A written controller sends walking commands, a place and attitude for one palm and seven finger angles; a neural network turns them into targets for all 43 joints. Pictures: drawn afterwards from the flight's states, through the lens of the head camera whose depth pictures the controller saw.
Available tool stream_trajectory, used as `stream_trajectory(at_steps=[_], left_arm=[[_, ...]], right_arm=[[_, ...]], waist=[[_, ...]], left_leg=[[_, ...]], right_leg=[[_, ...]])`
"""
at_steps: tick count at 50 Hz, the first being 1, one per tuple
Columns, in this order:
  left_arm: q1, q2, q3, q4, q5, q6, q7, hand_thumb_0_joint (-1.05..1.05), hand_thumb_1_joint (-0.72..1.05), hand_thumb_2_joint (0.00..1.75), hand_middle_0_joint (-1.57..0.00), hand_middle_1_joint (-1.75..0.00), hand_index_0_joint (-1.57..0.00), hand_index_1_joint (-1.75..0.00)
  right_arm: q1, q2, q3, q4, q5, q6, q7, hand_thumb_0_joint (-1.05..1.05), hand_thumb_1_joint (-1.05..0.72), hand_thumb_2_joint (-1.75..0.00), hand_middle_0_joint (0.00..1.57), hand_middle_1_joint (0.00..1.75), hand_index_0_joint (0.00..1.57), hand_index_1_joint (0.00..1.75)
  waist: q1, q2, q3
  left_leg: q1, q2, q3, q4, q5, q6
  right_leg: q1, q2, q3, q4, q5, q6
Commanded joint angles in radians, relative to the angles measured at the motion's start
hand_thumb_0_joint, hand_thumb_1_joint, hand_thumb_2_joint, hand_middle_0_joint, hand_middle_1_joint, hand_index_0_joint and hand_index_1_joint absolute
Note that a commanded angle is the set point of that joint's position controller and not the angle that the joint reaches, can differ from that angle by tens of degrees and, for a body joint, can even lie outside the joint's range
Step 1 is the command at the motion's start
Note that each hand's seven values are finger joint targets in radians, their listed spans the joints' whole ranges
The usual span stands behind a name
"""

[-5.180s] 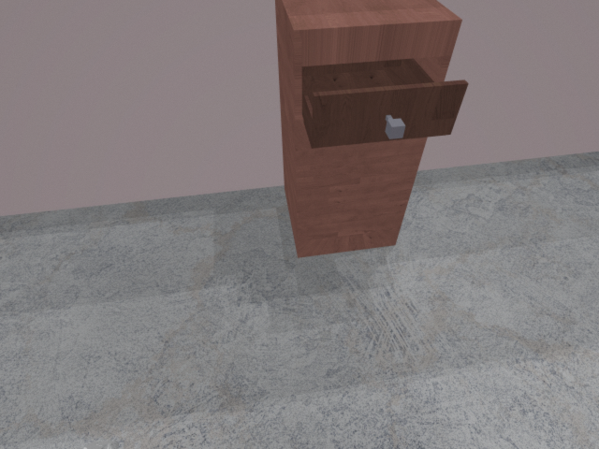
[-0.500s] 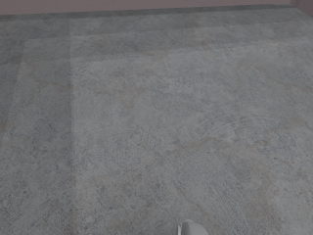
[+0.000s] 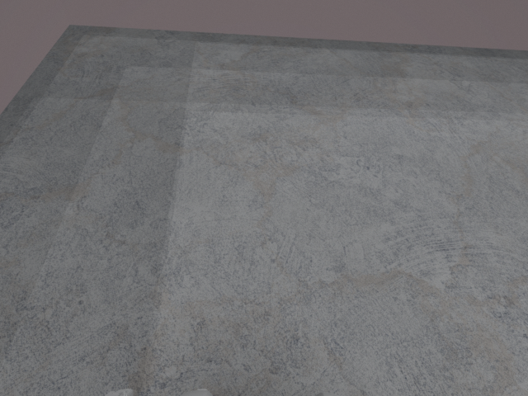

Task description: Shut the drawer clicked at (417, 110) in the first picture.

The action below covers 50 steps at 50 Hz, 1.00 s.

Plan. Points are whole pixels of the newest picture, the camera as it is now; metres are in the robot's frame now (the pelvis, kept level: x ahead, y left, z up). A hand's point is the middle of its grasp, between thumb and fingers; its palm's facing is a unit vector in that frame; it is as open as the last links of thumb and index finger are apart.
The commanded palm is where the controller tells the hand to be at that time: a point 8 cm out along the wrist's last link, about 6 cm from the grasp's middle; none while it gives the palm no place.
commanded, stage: turn to face it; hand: left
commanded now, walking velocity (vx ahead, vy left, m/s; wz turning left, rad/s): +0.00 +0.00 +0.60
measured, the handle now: out of the picture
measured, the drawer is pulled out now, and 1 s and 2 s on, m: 0.15 0.15 0.15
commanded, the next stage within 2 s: none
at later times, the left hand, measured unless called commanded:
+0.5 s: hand out of the picture -0.02 +0.16 -0.12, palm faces +0.35 -0.89 -0.29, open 7.4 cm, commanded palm none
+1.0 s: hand out of the picture -0.14 +0.21 -0.15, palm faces +0.62 -0.74 -0.25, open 7.4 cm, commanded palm none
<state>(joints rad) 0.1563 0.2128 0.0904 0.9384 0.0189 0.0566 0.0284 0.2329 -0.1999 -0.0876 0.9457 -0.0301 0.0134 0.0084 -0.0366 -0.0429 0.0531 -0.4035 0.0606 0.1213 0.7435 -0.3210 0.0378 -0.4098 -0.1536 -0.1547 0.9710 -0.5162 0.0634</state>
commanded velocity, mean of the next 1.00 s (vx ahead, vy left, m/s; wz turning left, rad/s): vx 0.00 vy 0.00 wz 0.60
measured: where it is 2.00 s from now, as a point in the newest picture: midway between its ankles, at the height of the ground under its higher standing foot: outside the picture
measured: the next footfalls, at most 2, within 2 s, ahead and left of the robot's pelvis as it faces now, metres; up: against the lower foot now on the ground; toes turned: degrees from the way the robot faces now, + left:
right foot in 0.38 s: +0.04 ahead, -0.15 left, +0.00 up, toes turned +12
left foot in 0.82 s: -0.07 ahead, +0.09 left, +0.00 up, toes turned +36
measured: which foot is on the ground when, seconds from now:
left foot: down 0.00-0.38, up 0.40-0.80, down 0.82-1.00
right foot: up 0.00-0.36, down 0.38-0.82, up 0.84-1.00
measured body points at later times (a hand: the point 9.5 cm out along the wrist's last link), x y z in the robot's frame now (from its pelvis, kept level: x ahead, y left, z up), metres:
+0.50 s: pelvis -0.02 -0.05 +0.02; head +0.01 -0.07 +0.47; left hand -0.04 +0.21 -0.10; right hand +0.14 -0.28 -0.13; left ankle -0.02 +0.08 -0.65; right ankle +0.00 -0.16 -0.71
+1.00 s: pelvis -0.05 -0.01 +0.02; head -0.03 +0.04 +0.47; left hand -0.17 +0.25 -0.13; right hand +0.19 -0.15 -0.10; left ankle -0.10 +0.07 -0.71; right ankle +0.02 -0.15 -0.63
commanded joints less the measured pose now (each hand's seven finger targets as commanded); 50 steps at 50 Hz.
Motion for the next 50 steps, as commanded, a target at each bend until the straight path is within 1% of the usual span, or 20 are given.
stream_trajectory(at_steps=[1, 3, 12, 17, 18, 19, 20, 21, 23, 25, 32, 36, 38, 39, 40, 41, 42, 44, 46, 50], left_arm=[[-0.027, 0.060, 0.020, -0.104, 0.005, -0.029, -0.016, 0.00, 0.90, 0.90, -0.20, -0.30, -0.20, -0.30], [0.025, 0.070, 0.020, -0.080, 0.002, -0.025, -0.019, 0.00, 0.90, 0.90, -0.20, -0.30, -0.20, -0.30], [0.021, 0.081, 0.012, -0.108, -0.008, -0.022, -0.010, 0.00, 0.90, 0.90, -0.20, -0.30, -0.20, -0.30], [0.176, 0.090, 0.012, -0.083, -0.016, -0.036, -0.002, 0.00, 0.90, 0.90, -0.20, -0.30, -0.20, -0.30], [0.226, 0.124, 0.021, -0.077, -0.010, -0.042, 0.004, 0.00, 0.90, 0.90, -0.20, -0.30, -0.20, -0.30], [0.230, 0.222, 0.039, -0.095, 0.012, -0.051, 0.012, 0.00, 0.90, 0.90, -0.20, -0.30, -0.20, -0.30], [0.141, 0.256, 0.028, -0.130, 0.007, -0.043, 0.012, 0.00, 0.90, 0.90, -0.20, -0.30, -0.20, -0.30], [0.087, 0.220, 0.033, -0.146, 0.001, -0.051, 0.018, 0.00, 0.90, 0.90, -0.20, -0.30, -0.20, -0.30], [0.006, 0.151, 0.004, -0.150, 0.001, -0.064, 0.008, 0.00, 0.90, 0.90, -0.20, -0.30, -0.20, -0.30], [0.055, 0.135, -0.003, -0.141, 0.002, -0.074, 0.007, 0.00, 0.90, 0.90, -0.20, -0.30, -0.20, -0.30], [0.189, 0.189, 0.007, -0.091, 0.013, -0.064, 0.006, 0.00, 0.90, 0.90, -0.20, -0.30, -0.20, -0.30], [0.183, 0.220, 0.022, -0.081, 0.015, -0.056, 0.002, 0.00, 0.90, 0.90, -0.20, -0.30, -0.20, -0.30], [0.163, 0.221, 0.028, -0.081, 0.009, -0.051, -0.001, 0.00, 0.90, 0.90, -0.20, -0.30, -0.20, -0.30], [0.151, 0.218, 0.029, -0.083, 0.000, -0.047, -0.005, 0.00, 0.90, 0.90, -0.20, -0.30, -0.20, -0.30], [0.159, 0.174, 0.029, -0.108, -0.006, -0.045, -0.011, 0.00, 0.90, 0.90, -0.20, -0.30, -0.20, -0.30], [0.093, 0.117, 0.001, -0.157, -0.005, -0.044, -0.016, 0.00, 0.90, 0.90, -0.20, -0.30, -0.20, -0.30], [0.027, 0.130, 0.003, -0.165, 0.003, -0.030, -0.005, 0.00, 0.90, 0.90, -0.20, -0.30, -0.20, -0.30], [0.002, 0.129, 0.011, -0.140, -0.004, -0.027, -0.008, 0.00, 0.90, 0.90, -0.20, -0.30, -0.20, -0.30], [0.052, 0.131, 0.015, -0.108, -0.001, -0.027, -0.019, 0.00, 0.90, 0.90, -0.20, -0.30, -0.20, -0.30], [0.041, 0.128, 0.012, -0.113, -0.001, -0.024, -0.015, 0.00, 0.90, 0.90, -0.20, -0.30, -0.20, -0.30]], right_arm=[[0.016, -0.172, -0.022, -0.078, 0.000, -0.020, -0.025, 0.00, -0.90, -0.90, 0.20, 0.30, 0.20, 0.30], [-0.010, -0.174, -0.020, -0.092, 0.004, -0.024, -0.026, 0.00, -0.90, -0.90, 0.20, 0.30, 0.20, 0.30], [0.010, -0.221, -0.041, -0.094, 0.005, 0.003, -0.015, 0.00, -0.90, -0.90, 0.20, 0.30, 0.20, 0.30], [-0.069, -0.218, -0.051, -0.126, 0.007, 0.020, -0.006, 0.00, -0.90, -0.90, 0.20, 0.30, 0.20, 0.30], [-0.084, -0.186, -0.050, -0.138, 0.014, 0.025, -0.002, 0.00, -0.90, -0.90, 0.20, 0.30, 0.20, 0.30], [-0.070, -0.108, -0.040, -0.159, 0.022, 0.028, 0.003, 0.00, -0.90, -0.90, 0.20, 0.30, 0.20, 0.30], [-0.091, -0.127, -0.041, -0.177, 0.006, 0.024, 0.004, 0.00, -0.90, -0.90, 0.20, 0.30, 0.20, 0.30], [-0.099, -0.151, -0.048, -0.173, 0.002, 0.034, 0.005, 0.00, -0.90, -0.90, 0.20, 0.30, 0.20, 0.30], [-0.072, -0.135, -0.042, -0.123, 0.003, 0.038, 0.019, 0.00, -0.90, -0.90, 0.20, 0.30, 0.20, 0.30], [-0.060, -0.115, -0.032, -0.109, 0.008, 0.036, 0.024, 0.00, -0.90, -0.90, 0.20, 0.30, 0.20, 0.30], [-0.211, -0.092, -0.007, -0.142, 0.015, 0.040, 0.025, 0.00, -0.90, -0.90, 0.20, 0.30, 0.20, 0.30], [-0.206, -0.092, 0.001, -0.146, 0.021, 0.025, 0.023, 0.00, -0.90, -0.90, 0.20, 0.30, 0.20, 0.30], [-0.149, -0.110, -0.002, -0.137, 0.019, 0.015, 0.019, 0.00, -0.90, -0.90, 0.20, 0.30, 0.20, 0.30], [-0.093, -0.142, -0.010, -0.123, 0.016, 0.008, 0.018, 0.00, -0.90, -0.90, 0.20, 0.30, 0.20, 0.30], [-0.022, -0.244, -0.037, -0.114, 0.009, -0.004, 0.012, 0.00, -0.90, -0.90, 0.20, 0.30, 0.20, 0.30], [0.050, -0.340, -0.059, -0.105, 0.016, 0.000, 0.007, 0.00, -0.90, -0.90, 0.20, 0.30, 0.20, 0.30], [0.100, -0.319, -0.057, -0.069, 0.018, 0.002, -0.002, 0.00, -0.90, -0.90, 0.20, 0.30, 0.20, 0.30], [-0.012, -0.264, -0.041, -0.098, 0.011, 0.002, -0.018, 0.00, -0.90, -0.90, 0.20, 0.30, 0.20, 0.30], [-0.096, -0.222, -0.025, -0.125, 0.011, -0.005, -0.018, 0.00, -0.90, -0.90, 0.20, 0.30, 0.20, 0.30], [-0.058, -0.220, -0.026, -0.114, 0.013, -0.008, -0.018, 0.00, -0.90, -0.90, 0.20, 0.30, 0.20, 0.30]], waist=[[0.017, 0.210, -0.060], [0.028, 0.194, -0.093], [-0.006, 0.192, -0.099], [0.057, 0.183, -0.122], [0.083, 0.109, -0.107], [0.087, -0.187, -0.083], [0.074, -0.242, -0.027], [0.050, -0.236, -0.028], [-0.003, -0.102, 0.042], [0.014, -0.123, 0.002], [0.096, -0.153, -0.029], [0.104, -0.203, -0.086], [0.072, -0.184, -0.114], [0.036, -0.117, -0.145], [-0.002, 0.121, -0.210], [-0.047, 0.358, -0.199], [-0.068, 0.285, -0.194], [-0.024, 0.271, -0.094], [0.027, 0.204, -0.076], [0.020, 0.174, -0.092]], left_leg=[[0.120, 0.243, -0.416, -0.460, 0.117, 0.100], [0.158, 0.192, -0.342, -0.454, 0.185, 0.092], [0.200, 0.176, -0.465, -0.463, 0.092, 0.133], [0.044, 0.095, -0.477, -0.408, 0.084, 0.076], [-0.082, 0.034, -0.428, -0.321, -0.010, 0.024], [-0.271, -0.114, -0.249, -0.038, -0.153, -0.065], [-0.268, -0.120, -0.180, 0.203, -0.219, -0.079], [-0.227, -0.086, -0.212, 0.327, -0.199, -0.068], [-0.219, -0.049, -0.174, 0.451, -0.064, -0.083], [-0.222, -0.044, -0.134, 0.455, -0.033, -0.107], [-0.139, -0.030, -0.056, 0.196, -0.116, -0.119], [-0.019, -0.045, -0.012, -0.011, -0.125, -0.096], [0.093, -0.053, 0.008, -0.186, -0.007, -0.083], [0.226, -0.047, -0.008, -0.320, 0.130, -0.070], [0.452, 0.136, -0.236, -0.370, 0.383, 0.010], [0.534, 0.354, -0.484, -0.345, 0.820, 0.133], [0.456, 0.346, -0.452, -0.338, 0.764, 0.172], [0.313, 0.249, -0.401, -0.369, 0.582, 0.148], [0.247, 0.176, -0.334, -0.393, 0.486, 0.109], [0.285, 0.151, -0.361, -0.404, 0.482, 0.117]], right_leg=[[-0.211, 0.026, 0.153, 0.280, 0.124, 0.004], [-0.160, 0.041, 0.150, 0.207, 0.162, 0.013], [-0.059, 0.103, 0.149, -0.093, 0.083, 0.008], [0.239, 0.145, 0.113, -0.462, 0.185, -0.022], [0.361, 0.080, 0.160, -0.630, 0.207, -0.046], [0.409, -0.197, 0.475, -0.803, 0.003, -0.144], [0.219, -0.346, 0.543, -0.832, 0.005, -0.211], [0.137, -0.314, 0.528, -0.817, 0.057, -0.204], [0.129, -0.180, 0.284, -0.716, 0.318, -0.166], [0.229, -0.148, 0.177, -0.650, 0.546, -0.155], [0.342, -0.205, 0.115, -0.597, 0.723, -0.183], [0.376, -0.223, 0.080, -0.528, 0.783, -0.174], [0.348, -0.210, 0.029, -0.447, 0.762, -0.131], [0.280, -0.191, -0.011, -0.340, 0.702, -0.087], [0.056, -0.111, -0.051, -0.121, 0.442, -0.019], [-0.196, -0.001, -0.012, 0.076, -0.139, 0.039], [-0.200, 0.005, 0.098, 0.166, -0.131, 0.026], [-0.207, 0.005, 0.149, 0.221, 0.011, 0.026], [-0.151, 0.018, 0.145, 0.202, 0.115, 0.030], [-0.135, 0.050, 0.152, 0.118, 0.146, 0.042]])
